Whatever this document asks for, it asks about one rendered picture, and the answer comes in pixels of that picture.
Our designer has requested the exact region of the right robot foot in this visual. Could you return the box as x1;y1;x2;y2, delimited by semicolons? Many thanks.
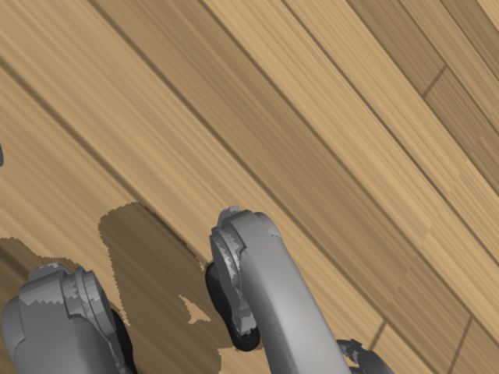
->
205;262;260;351

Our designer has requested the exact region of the right robot hand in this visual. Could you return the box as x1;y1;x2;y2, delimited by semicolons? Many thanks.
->
336;339;394;374

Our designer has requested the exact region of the left robot foot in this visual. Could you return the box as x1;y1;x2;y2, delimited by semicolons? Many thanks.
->
111;309;138;374

